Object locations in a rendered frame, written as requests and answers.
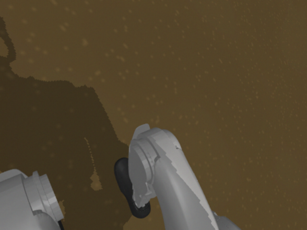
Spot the right robot hand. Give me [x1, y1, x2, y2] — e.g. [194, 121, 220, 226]
[212, 211, 241, 230]

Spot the right robot foot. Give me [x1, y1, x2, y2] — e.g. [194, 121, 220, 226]
[114, 158, 151, 219]

